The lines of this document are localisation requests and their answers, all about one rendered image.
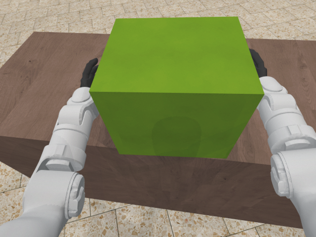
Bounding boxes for carton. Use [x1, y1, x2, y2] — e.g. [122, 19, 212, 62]
[89, 16, 264, 158]

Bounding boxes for robot right upper arm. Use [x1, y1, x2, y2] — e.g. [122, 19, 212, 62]
[271, 148, 316, 237]

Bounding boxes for left robot forearm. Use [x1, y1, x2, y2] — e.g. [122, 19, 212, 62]
[22, 87, 99, 211]

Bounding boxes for right robot hand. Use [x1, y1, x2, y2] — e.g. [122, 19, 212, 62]
[249, 48, 267, 78]

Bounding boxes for pedestal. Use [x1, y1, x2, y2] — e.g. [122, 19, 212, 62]
[0, 32, 316, 229]

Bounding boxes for left robot hand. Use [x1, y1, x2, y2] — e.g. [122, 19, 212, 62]
[80, 58, 99, 88]

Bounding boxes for right robot forearm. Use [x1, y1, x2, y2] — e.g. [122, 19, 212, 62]
[257, 77, 316, 155]

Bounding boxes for robot left upper arm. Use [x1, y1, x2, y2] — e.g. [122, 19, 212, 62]
[0, 170, 85, 237]

